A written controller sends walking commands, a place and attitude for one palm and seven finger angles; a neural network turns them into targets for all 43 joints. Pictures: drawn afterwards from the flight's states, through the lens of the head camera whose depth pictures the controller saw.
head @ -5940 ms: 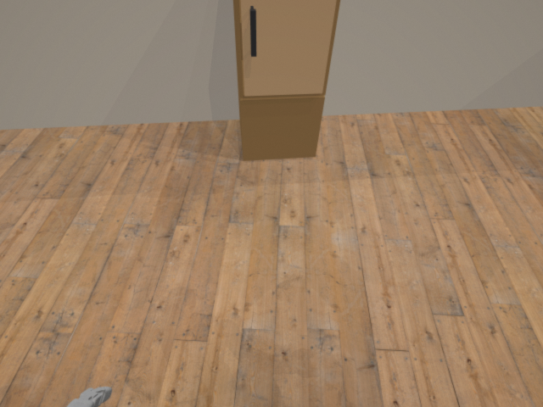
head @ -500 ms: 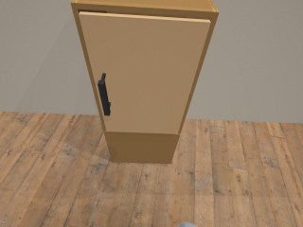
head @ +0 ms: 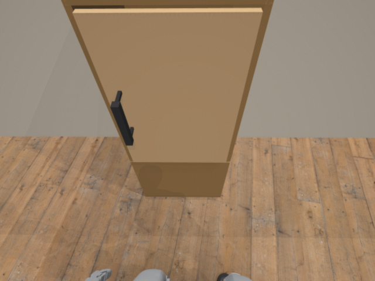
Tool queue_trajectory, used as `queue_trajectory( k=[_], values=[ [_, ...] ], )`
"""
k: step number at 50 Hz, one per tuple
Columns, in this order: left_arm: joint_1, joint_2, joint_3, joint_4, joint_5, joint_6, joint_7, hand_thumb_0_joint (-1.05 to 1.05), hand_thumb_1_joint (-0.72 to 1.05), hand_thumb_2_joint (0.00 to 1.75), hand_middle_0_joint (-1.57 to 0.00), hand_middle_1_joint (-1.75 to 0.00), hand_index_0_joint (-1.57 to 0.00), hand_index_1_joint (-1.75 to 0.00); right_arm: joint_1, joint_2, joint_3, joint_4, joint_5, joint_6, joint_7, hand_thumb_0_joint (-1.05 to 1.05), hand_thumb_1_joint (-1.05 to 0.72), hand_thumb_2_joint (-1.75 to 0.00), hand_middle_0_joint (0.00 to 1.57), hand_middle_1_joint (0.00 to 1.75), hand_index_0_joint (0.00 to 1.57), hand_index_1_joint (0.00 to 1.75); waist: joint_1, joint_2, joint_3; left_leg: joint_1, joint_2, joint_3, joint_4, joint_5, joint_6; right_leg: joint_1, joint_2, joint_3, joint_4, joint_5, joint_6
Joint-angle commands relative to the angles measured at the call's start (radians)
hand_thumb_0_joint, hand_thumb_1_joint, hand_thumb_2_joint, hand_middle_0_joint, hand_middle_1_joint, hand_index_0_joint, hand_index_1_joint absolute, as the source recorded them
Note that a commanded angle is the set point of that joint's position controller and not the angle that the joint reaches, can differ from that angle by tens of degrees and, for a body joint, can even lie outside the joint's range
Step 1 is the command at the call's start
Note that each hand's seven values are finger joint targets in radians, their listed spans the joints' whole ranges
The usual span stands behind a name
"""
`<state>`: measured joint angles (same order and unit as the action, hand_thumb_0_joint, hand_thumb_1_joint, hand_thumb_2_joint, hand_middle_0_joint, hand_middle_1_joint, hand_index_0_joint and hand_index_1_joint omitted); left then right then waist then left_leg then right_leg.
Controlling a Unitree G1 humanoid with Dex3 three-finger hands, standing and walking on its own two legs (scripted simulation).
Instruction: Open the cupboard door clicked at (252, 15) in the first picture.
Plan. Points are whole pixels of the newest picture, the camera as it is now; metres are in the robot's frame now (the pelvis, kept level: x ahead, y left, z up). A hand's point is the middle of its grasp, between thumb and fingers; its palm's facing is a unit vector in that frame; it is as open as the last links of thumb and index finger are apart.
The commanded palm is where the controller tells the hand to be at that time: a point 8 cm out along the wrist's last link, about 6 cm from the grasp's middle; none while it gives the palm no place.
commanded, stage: come to a stop and stand still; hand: left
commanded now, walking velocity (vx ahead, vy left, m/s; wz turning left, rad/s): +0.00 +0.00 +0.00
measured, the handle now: (124, 119) +0.53 +0.22 -0.04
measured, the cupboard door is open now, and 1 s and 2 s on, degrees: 0 0 0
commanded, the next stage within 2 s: look again from close up in 0.74 s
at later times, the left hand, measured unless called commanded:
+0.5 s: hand out of the picture -0.04 +0.26 -0.17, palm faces +0.05 -0.97 -0.22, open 7.4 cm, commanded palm none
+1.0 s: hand out of the picture -0.05 +0.24 -0.16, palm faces +0.03 -0.98 -0.20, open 7.3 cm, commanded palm none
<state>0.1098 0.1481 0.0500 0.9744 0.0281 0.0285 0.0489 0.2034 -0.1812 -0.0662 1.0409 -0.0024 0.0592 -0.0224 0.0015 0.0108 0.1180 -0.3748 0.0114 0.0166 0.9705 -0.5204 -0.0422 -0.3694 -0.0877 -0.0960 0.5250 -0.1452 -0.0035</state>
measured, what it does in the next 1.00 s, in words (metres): steps on the spot: left foot, then right foot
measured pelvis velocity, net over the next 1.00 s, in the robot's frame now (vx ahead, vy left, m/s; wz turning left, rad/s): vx -0.06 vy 0.08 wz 0.00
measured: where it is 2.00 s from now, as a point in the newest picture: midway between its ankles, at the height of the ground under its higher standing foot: outside the picture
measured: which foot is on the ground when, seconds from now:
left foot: up 0.00-0.08, down 0.10-1.00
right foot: down 0.00-0.10, up 0.12-0.28, down 0.30-1.00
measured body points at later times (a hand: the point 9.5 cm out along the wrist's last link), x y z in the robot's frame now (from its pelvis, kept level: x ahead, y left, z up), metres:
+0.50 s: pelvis -0.06 +0.07 +0.00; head -0.07 +0.07 +0.45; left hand -0.05 +0.31 -0.15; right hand -0.02 -0.16 -0.15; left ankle -0.03 +0.14 -0.73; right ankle +0.01 -0.05 -0.73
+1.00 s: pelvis -0.06 +0.08 +0.01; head -0.06 +0.07 +0.46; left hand -0.06 +0.30 -0.14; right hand -0.05 -0.15 -0.15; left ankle -0.03 +0.14 -0.73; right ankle -0.03 -0.04 -0.73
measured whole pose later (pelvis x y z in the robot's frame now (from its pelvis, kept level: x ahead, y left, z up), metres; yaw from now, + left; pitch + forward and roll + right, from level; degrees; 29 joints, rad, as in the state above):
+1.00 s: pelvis -0.06 +0.08 +0.01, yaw +0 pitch -1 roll +0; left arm 0.32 0.14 0.00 1.04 0.02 0.00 0.03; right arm 0.30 -0.17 0.00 1.05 -0.01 -0.01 -0.02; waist 0.00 0.01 0.00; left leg -0.22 -0.05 0.10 0.40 -0.17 0.08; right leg -0.24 -0.01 0.00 0.45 -0.20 0.00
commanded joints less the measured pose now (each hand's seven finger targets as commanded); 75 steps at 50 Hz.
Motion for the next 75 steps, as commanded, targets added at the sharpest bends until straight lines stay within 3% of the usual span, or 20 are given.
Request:
queue_trajectory(
  k=[1,2,3,5,6,9,13,15,19,21,24,28,35,69,70,71,72,73,74,75],
  values=[
    [0.048,0.211,0.050,-0.046,0.012,-0.005,0.001,0.00,0.90,0.90,-0.20,-0.30,-0.20,-0.30,0.148,-0.018,-0.006,-0.035,-0.006,-0.021,0.010,0.00,-0.90,-0.90,0.20,0.30,0.20,0.30,-0.005,-0.216,-0.198,0.115,0.006,0.022,-0.249,0.083,0.009,0.094,-0.205,0.224,-0.172,0.111,-0.146],
    [0.058,0.250,0.035,-0.069,0.004,-0.016,0.044,0.00,0.90,0.90,-0.20,-0.30,-0.20,-0.30,0.210,-0.108,-0.023,-0.093,0.006,-0.047,0.007,0.00,-0.90,-0.90,0.20,0.30,0.20,0.30,-0.084,-0.072,-0.419,0.143,-0.007,0.086,-0.404,0.108,-0.008,0.332,-0.208,0.241,0.014,0.493,-0.116],
    [0.055,0.224,0.024,-0.088,-0.016,-0.010,0.042,0.00,0.90,0.90,-0.20,-0.30,-0.20,-0.30,0.174,-0.085,-0.007,-0.129,0.006,-0.059,0.009,0.00,-0.90,-0.90,0.20,0.30,0.20,0.30,-0.062,0.032,-0.345,0.142,0.023,0.077,-0.563,0.281,-0.005,0.309,-0.168,0.140,0.118,0.416,-0.092],
    [0.128,0.125,0.005,-0.089,-0.017,0.019,0.015,0.00,0.90,0.90,-0.20,-0.30,-0.20,-0.30,0.060,-0.190,-0.024,-0.196,-0.025,-0.057,-0.005,0.00,-0.90,-0.90,0.20,0.30,0.20,0.30,-0.005,0.372,-0.198,0.131,0.246,-0.219,-0.626,0.634,0.107,-0.033,0.038,0.026,0.277,-0.322,-0.001],
    [0.129,0.110,0.008,-0.094,-0.016,0.033,0.005,0.00,0.90,0.90,-0.20,-0.30,-0.20,-0.30,0.018,-0.205,-0.025,-0.231,-0.034,-0.042,-0.006,0.00,-0.90,-0.90,0.20,0.30,0.20,0.30,0.005,0.272,-0.129,0.048,0.288,-0.183,-0.632,0.547,0.179,-0.059,0.056,0.061,0.353,-0.334,-0.011],
    [0.113,0.122,0.014,-0.099,-0.003,0.034,-0.017,0.00,0.90,0.90,-0.20,-0.30,-0.20,-0.30,-0.052,-0.156,-0.007,-0.253,-0.035,-0.037,0.001,0.00,-0.90,-0.90,0.20,0.30,0.20,0.30,0.013,0.141,0.063,-0.202,0.212,-0.164,-0.696,0.125,0.182,-0.012,0.074,0.087,0.403,-0.243,-0.012],
    [0.262,0.117,0.004,-0.075,-0.002,-0.004,-0.027,0.00,0.90,0.90,-0.20,-0.30,-0.20,-0.30,-0.005,-0.142,0.003,-0.247,-0.028,-0.043,0.004,0.00,-0.90,-0.90,0.20,0.30,0.20,0.30,0.051,-0.021,0.041,-0.120,0.138,-0.117,-0.576,0.020,0.136,0.114,0.073,0.085,0.016,-0.127,-0.015],
    [0.218,0.176,-0.001,-0.100,0.001,-0.032,-0.022,0.00,0.90,0.90,-0.20,-0.30,-0.20,-0.30,0.076,-0.097,0.014,-0.241,-0.009,-0.040,0.004,0.00,-0.90,-0.90,0.20,0.30,0.20,0.30,-0.016,-0.168,0.002,-0.022,0.006,-0.017,-0.415,0.050,0.076,-0.010,-0.097,0.399,-0.180,-0.316,-0.109],
    [0.084,0.204,0.015,-0.150,0.002,-0.031,-0.012,0.00,0.90,0.90,-0.20,-0.30,-0.20,-0.30,0.187,-0.104,0.003,-0.181,-0.014,-0.036,0.010,0.00,-0.90,-0.90,0.20,0.30,0.20,0.30,-0.083,-0.225,-0.065,0.267,-0.012,-0.005,-0.358,0.146,0.077,-0.249,-0.087,0.340,-0.270,-0.548,-0.117],
    [0.104,0.175,0.010,-0.141,-0.001,-0.026,-0.014,0.00,0.90,0.90,-0.20,-0.30,-0.20,-0.30,0.209,-0.094,0.009,-0.163,-0.017,-0.050,0.012,0.00,-0.90,-0.90,0.20,0.30,0.20,0.30,-0.078,-0.128,-0.064,0.262,0.014,-0.036,-0.494,0.135,0.086,-0.218,-0.037,0.266,-0.188,-0.458,-0.083],
    [0.219,0.123,0.001,-0.106,-0.005,-0.019,-0.017,0.00,0.90,0.90,-0.20,-0.30,-0.20,-0.30,0.100,-0.128,0.006,-0.185,-0.024,-0.071,0.004,0.00,-0.90,-0.90,0.20,0.30,0.20,0.30,-0.001,0.165,-0.043,-0.006,0.188,-0.262,-0.788,-0.091,0.135,0.013,0.074,0.103,0.060,-0.189,-0.033],
    [0.278,0.083,-0.006,-0.053,0.000,-0.013,-0.025,0.00,0.90,0.90,-0.20,-0.30,-0.20,-0.30,0.058,-0.118,0.016,-0.171,-0.018,-0.073,-0.006,0.00,-0.90,-0.90,0.20,0.30,0.20,0.30,0.035,0.062,-0.046,-0.049,0.178,-0.219,-0.786,-0.021,0.147,0.100,0.067,0.107,0.085,-0.131,-0.033],
    [0.248,0.083,-0.020,-0.013,-0.007,-0.040,-0.020,0.00,0.90,0.90,-0.20,-0.30,-0.20,-0.30,0.137,-0.104,0.027,-0.091,-0.015,-0.087,-0.004,0.00,-0.90,-0.90,0.20,0.30,0.20,0.30,0.000,-0.001,-0.094,0.081,0.133,-0.165,-0.748,0.094,0.101,0.129,0.026,0.163,-0.089,-0.084,-0.049],
    [0.259,0.088,-0.046,0.069,-0.017,-0.065,-0.010,0.00,0.90,0.90,-0.20,-0.30,-0.20,-0.30,0.140,-0.066,0.060,0.030,-0.006,-0.099,-0.008,0.00,-0.90,-0.90,0.20,0.30,0.20,0.30,-0.011,-0.026,-0.089,0.174,0.092,-0.056,-0.651,0.372,0.077,0.165,-0.016,0.223,-0.185,0.036,-0.049],
    [0.338,0.108,-0.047,0.117,-0.008,-0.069,0.027,0.00,0.90,0.90,-0.20,-0.30,-0.20,-0.30,0.019,-0.100,0.053,-0.030,0.002,-0.092,0.002,0.00,-0.90,-0.90,0.20,0.30,0.20,0.30,0.045,-0.075,-0.031,0.126,0.113,-0.010,-0.477,0.295,0.048,0.121,-0.054,0.238,-0.196,0.098,-0.014],
    [-0.429,0.344,0.068,-1.419,-0.238,-0.284,0.016,0.00,0.88,0.89,-0.20,-0.32,-0.20,-0.32,0.036,-0.270,0.036,-0.409,0.051,-0.222,-0.048,0.00,-0.90,-0.90,0.20,0.30,0.20,0.30,-0.117,0.114,-0.524,0.367,-0.026,-0.029,-0.574,0.372,0.074,0.197,0.054,0.152,-0.093,0.029,-0.022],
    [-0.033,0.280,0.072,-1.180,-0.162,-0.232,0.058,0.00,0.85,0.88,-0.20,-0.33,-0.20,-0.33,-0.056,-0.177,0.071,-0.348,0.052,-0.317,-0.081,0.00,-0.90,-0.90,0.20,0.30,0.20,0.30,-0.004,0.232,-0.452,0.344,0.001,0.004,-0.598,0.359,0.081,0.184,0.094,0.109,-0.055,-0.066,-0.054],
    [0.012,0.204,0.035,-1.069,-0.179,-0.192,0.099,0.00,0.83,0.87,-0.21,-0.34,-0.21,-0.34,-0.045,-0.187,0.054,-0.297,0.051,-0.345,-0.085,0.00,-0.90,-0.90,0.20,0.30,0.20,0.30,-0.030,0.203,-0.346,0.227,0.004,-0.009,-0.596,0.250,0.056,0.127,0.094,0.073,-0.052,-0.137,-0.047],
    [0.323,-0.036,-0.088,-0.795,-0.182,-0.106,0.091,0.00,0.81,0.86,-0.21,-0.36,-0.21,-0.36,-0.013,-0.135,0.054,-0.274,0.058,-0.344,-0.069,0.00,-0.90,-0.90,0.20,0.30,0.20,0.30,-0.036,0.110,-0.198,0.145,0.022,-0.038,-0.604,0.179,0.059,0.044,0.091,0.033,-0.047,-0.153,-0.034],
    [0.172,0.011,-0.066,-0.974,-0.232,-0.143,0.072,0.00,0.78,0.85,-0.21,-0.37,-0.21,-0.37,-0.020,-0.183,0.055,-0.354,0.062,-0.354,-0.063,0.00,-0.90,-0.90,0.20,0.30,0.20,0.30,-0.050,0.067,-0.091,0.077,0.012,-0.078,-0.579,0.143,0.063,-0.002,0.086,0.031,-0.045,-0.179,-0.025]
  ],
)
